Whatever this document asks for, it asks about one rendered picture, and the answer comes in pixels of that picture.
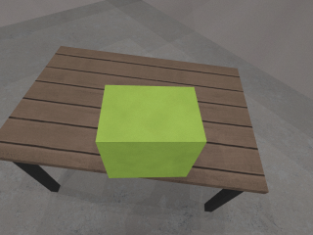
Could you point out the carton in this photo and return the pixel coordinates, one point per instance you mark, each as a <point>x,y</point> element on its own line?
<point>149,131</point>

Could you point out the table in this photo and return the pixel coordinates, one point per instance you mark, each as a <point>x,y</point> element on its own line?
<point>56,122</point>

